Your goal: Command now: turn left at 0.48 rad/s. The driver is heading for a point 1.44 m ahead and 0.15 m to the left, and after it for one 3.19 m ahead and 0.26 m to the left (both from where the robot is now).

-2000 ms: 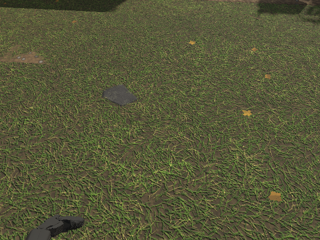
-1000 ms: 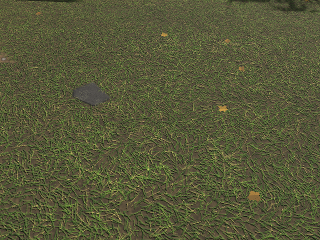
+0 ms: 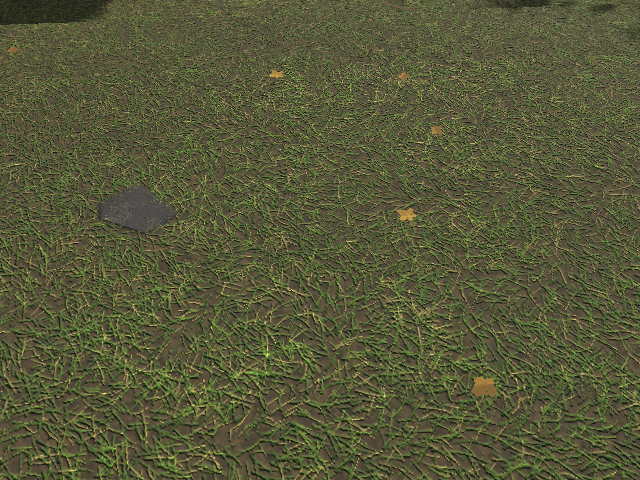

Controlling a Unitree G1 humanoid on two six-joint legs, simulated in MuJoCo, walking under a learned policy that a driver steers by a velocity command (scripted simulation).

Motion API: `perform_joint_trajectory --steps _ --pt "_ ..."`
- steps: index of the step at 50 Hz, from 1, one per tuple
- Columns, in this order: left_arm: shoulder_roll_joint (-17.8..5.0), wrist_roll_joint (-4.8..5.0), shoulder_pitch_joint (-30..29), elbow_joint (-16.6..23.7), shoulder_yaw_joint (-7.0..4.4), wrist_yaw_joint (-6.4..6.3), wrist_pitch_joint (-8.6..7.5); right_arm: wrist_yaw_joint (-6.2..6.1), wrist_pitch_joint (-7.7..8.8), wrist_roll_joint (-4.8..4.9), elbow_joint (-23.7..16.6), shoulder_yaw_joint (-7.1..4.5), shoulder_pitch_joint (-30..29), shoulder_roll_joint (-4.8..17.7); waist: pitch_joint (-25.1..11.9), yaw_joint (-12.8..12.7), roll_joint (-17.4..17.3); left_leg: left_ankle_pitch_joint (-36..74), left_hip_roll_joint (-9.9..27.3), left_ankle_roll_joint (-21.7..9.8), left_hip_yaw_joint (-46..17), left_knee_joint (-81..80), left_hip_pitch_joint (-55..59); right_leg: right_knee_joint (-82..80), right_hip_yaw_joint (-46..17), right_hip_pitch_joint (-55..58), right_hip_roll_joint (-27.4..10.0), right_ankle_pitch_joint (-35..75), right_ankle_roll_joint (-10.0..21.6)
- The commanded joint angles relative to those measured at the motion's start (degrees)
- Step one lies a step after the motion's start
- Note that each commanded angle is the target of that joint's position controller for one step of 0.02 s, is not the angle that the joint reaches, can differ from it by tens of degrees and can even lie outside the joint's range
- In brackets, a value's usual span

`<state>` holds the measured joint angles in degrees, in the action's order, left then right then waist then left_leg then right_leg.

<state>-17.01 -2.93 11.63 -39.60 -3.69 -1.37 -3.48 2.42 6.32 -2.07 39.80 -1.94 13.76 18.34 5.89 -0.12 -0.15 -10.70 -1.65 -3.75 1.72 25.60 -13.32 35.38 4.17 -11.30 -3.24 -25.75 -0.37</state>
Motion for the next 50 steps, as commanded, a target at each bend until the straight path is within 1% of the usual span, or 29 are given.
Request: perform_joint_trajectory --steps 1,2,3,4,6,8,10,15,19,20,21,22,23,24,25,26,27,30,33,36,39,42,44,45,46,47,48,49,50 --pt "-6.4 -1.20 -5.0 5.6 -1.44 -0.14 -0.83 -0.59 1.62 -1.19 -1.4 -4.52 9.9 11.4 -7.7 4.7 -4.3 21.1 19.3 -16.5 -25.9 -11.1 22.2 20.0 -8.8 -22.5 0.9 -11.0 -1.3" --pt "-7.9 -1.77 -4.0 4.9 -2.00 -0.64 -0.91 -0.55 1.46 -0.86 -2.1 -3.60 7.9 8.6 -7.8 3.4 -4.4 22.8 18.3 -15.7 -24.0 -11.3 20.3 23.5 -9.2 -22.5 0.6 -9.7 -1.1" --pt "-8.5 -2.03 -2.8 4.1 -2.22 -1.01 -0.89 -0.60 1.18 0.08 -3.0 -2.93 4.8 6.5 -7.3 1.3 -4.8 23.4 17.1 -14.8 -21.9 -12.2 16.5 24.2 -8.8 -20.4 -0.1 -8.5 -0.8" --pt "-8.0 -2.16 -1.3 3.5 -1.97 -1.22 -0.76 -0.72 0.77 0.29 -4.3 -2.66 1.8 6.1 -6.6 -0.7 -4.8 22.6 15.4 -14.0 -20.2 -13.7 12.1 22.7 -8.2 -16.9 -0.5 -6.4 -0.9" --pt "-6.8 -1.30 0.9 2.1 -1.56 -0.76 0.22 -0.67 0.53 0.18 -5.9 -3.02 -0.4 7.6 -6.6 -2.0 -4.2 19.5 12.2 -12.5 -17.7 -15.6 8.4 17.3 -6.4 -12.0 0.5 -0.3 -2.2" --pt "-6.3 -0.31 1.4 1.0 -1.09 0.14 1.09 -0.14 0.67 -0.01 -6.8 -3.91 0.3 9.3 -6.9 -1.1 -4.5 17.1 11.6 -12.5 -18.2 -15.6 8.0 13.2 -5.6 -10.1 1.5 1.6 -3.9" --pt "-6.8 0.08 1.4 0.3 -0.75 0.36 1.53 0.55 0.92 -0.21 -7.6 -4.49 1.4 9.6 -7.0 0.4 -4.8 13.8 12.2 -13.1 -20.6 -14.2 9.2 9.8 -6.3 -10.6 1.3 1.3 -4.6" --pt "-7.8 0.40 1.0 -0.6 0.47 -0.38 0.15 1.03 0.45 0.05 -9.2 -4.55 1.0 8.9 -7.6 2.6 -5.3 6.7 13.2 -13.3 -28.1 -10.8 9.2 1.8 -6.9 -10.3 2.2 2.5 -3.5" --pt "-8.3 2.66 4.2 -0.9 0.94 0.17 -0.91 1.49 -1.07 -0.01 -9.1 -4.08 -3.3 8.9 -8.0 -0.2 -4.7 8.0 10.3 -11.9 -29.4 -6.7 2.1 -13.6 -4.1 0.8 5.1 15.1 -0.4" --pt "-8.9 3.15 4.3 -0.3 0.94 0.29 -1.14 1.69 -1.45 -0.30 -8.1 -3.46 -2.5 7.9 -8.5 -0.4 -4.7 7.2 9.3 -10.4 -29.7 -5.8 0.1 -16.4 -4.8 4.1 4.0 19.8 1.7" --pt "-10.2 2.90 7.0 0.1 0.73 0.16 -1.72 1.67 -1.88 -0.56 -7.1 -2.64 -0.9 5.8 -10.3 -1.5 -2.3 -2.3 6.8 -6.8 -28.7 -2.7 -3.6 -18.2 -8.3 9.5 -1.2 23.3 6.3" --pt "-15.1 2.15 10.5 1.5 -0.51 -1.04 -2.84 1.26 -1.57 -1.34 -9.1 -1.50 -0.9 2.2 -12.4 -2.6 7.7 -18.4 -1.7 -0.2 -20.7 7.5 -16.9 -21.6 -25.0 18.9 -14.8 24.8 20.3" --pt "-15.6 -0.46 9.2 1.2 -0.65 -1.39 -3.56 1.15 -1.04 -3.50 -8.6 -1.46 -2.2 2.0 -5.9 -3.0 7.5 -21.0 -2.4 3.7 -14.2 20.0 -26.3 -27.7 -34.9 16.4 -23.6 11.4 25.9" --pt "-11.2 -0.46 7.4 1.4 0.62 -1.30 -3.82 0.58 -1.37 -3.91 -6.4 -1.95 -3.1 4.2 -4.5 -2.5 2.2 -16.7 1.7 3.3 -13.4 26.9 -26.4 -30.1 -31.9 13.7 -20.2 -2.3 21.3" --pt "-7.5 0.72 3.1 2.6 1.89 -0.89 -4.00 -0.55 -1.73 -3.19 -5.2 -2.60 -2.3 5.4 -3.0 -0.9 5.4 -13.2 1.7 3.8 -10.9 30.9 -27.4 -31.3 -26.9 12.3 -16.1 -5.7 16.8" --pt "-3.8 1.21 1.8 3.3 3.38 -0.71 -4.16 -1.20 -1.80 -3.18 -4.2 -3.02 -1.7 5.7 -3.1 -0.2 7.0 -10.4 2.1 4.1 -9.7 32.5 -27.5 -31.5 -23.8 12.4 -13.5 -3.5 14.2" --pt "-3.0 1.31 2.8 3.0 3.95 -0.70 -4.29 -1.24 -1.85 -3.64 -4.2 -2.73 -2.5 4.6 -2.7 -0.2 6.9 -8.5 2.6 4.3 -8.6 33.2 -26.5 -31.9 -21.3 11.6 -12.2 0.0 12.9" --pt "-6.1 0.05 9.4 0.7 3.09 -0.60 -4.26 0.62 -2.09 -2.28 -3.4 -2.07 -4.6 2.4 -1.6 -3.7 5.0 -1.8 2.9 5.4 -5.6 31.3 -27.5 -32.8 -14.9 13.5 -9.7 4.8 12.3" --pt "-6.2 0.01 15.2 -2.7 2.92 1.18 -3.94 0.96 -1.78 -1.90 -4.1 -1.47 -8.8 0.6 -0.2 -6.2 4.5 2.7 4.3 5.6 -4.3 21.9 -30.4 -32.3 -12.8 18.3 -10.6 9.9 14.4" --pt "-5.8 0.04 16.2 -4.9 3.38 2.92 -3.70 1.32 -1.73 -2.52 -5.0 -0.64 -10.3 -1.3 -1.2 -5.5 4.8 2.5 4.8 4.5 -2.1 15.4 -25.2 -30.9 -10.8 16.3 -11.2 21.3 15.6" --pt "-5.6 -0.90 15.4 -6.7 3.40 3.90 -3.47 1.51 -1.91 -2.63 -5.4 -0.61 -9.9 -0.8 -1.3 -4.2 6.2 0.8 4.8 3.1 -1.6 13.9 -21.4 -28.8 -9.8 14.7 -12.4 26.0 16.2" --pt "-5.7 -0.84 13.7 -7.8 3.34 3.90 -3.12 1.14 -1.78 -2.53 -5.9 -1.02 -9.4 0.0 -1.1 -3.1 5.6 -3.1 4.4 1.5 -0.7 13.5 -15.9 -26.0 -9.0 11.9 -13.0 20.1 14.9" --pt "-7.3 -0.12 11.5 -8.3 3.06 3.53 -2.46 0.99 -1.16 -1.66 -5.7 -1.22 -8.2 0.2 -0.4 -1.4 4.7 -0.3 2.6 0.0 2.1 7.7 -7.8 -22.0 -7.8 8.2 -12.4 18.8 14.0" --pt "-8.4 -0.56 10.7 -8.5 2.83 3.37 -2.44 0.88 -0.62 -1.10 -5.0 -1.93 -4.2 1.4 -1.6 0.5 4.8 1.2 0.9 -1.3 3.2 6.9 0.3 -16.5 -6.8 4.1 -11.3 24.4 13.5" --pt "-7.9 -1.53 10.2 -8.8 2.98 3.60 -3.03 0.48 0.32 -0.50 -3.4 -3.05 2.1 3.7 -5.1 3.8 2.1 3.5 0.6 -3.2 2.6 6.5 11.7 -5.5 -4.4 -1.9 -7.1 28.7 11.2" --pt "-2.0 -2.71 14.5 -8.8 4.57 4.21 -3.44 -0.93 0.85 -1.62 -1.3 -4.14 12.1 7.6 -16.3 5.8 -9.6 14.8 10.1 -11.6 -9.3 6.2 30.7 15.7 -0.1 -13.1 0.6 14.0 5.7" --pt "2.7 -2.70 18.3 -6.9 6.02 5.67 -4.79 -0.47 0.90 -2.49 -0.9 -2.67 21.5 6.5 -25.6 6.9 -15.7 6.6 22.8 -22.4 -36.4 -4.5 43.7 31.6 -5.9 -28.7 8.6 -11.4 4.6" --pt "-2.9 -0.76 5.9 -5.9 3.82 5.90 -5.43 -0.30 1.33 -3.75 1.3 -3.18 21.1 4.1 -5.4 10.4 -6.2 -2.0 22.2 -18.0 -34.8 -9.6 28.4 38.7 -12.4 -38.9 6.1 -6.0 5.9" --pt "-3.6 -0.17 4.2 -5.4 3.36 4.82 -5.18 0.02 1.43 -2.25 2.2 -2.45 16.6 2.6 -1.6 6.7 -4.4 -8.2 21.7 -15.3 -26.4 -9.9 19.3 40.7 -11.5 -38.0 2.5 -0.5 6.8"
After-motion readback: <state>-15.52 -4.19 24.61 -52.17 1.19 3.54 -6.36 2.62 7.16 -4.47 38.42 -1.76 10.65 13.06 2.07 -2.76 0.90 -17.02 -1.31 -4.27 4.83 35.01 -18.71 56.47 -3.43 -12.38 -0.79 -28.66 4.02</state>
